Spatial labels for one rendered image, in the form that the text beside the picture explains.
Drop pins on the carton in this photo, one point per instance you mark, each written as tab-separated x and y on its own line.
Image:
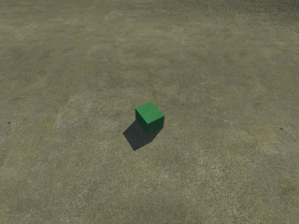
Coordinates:
149	117

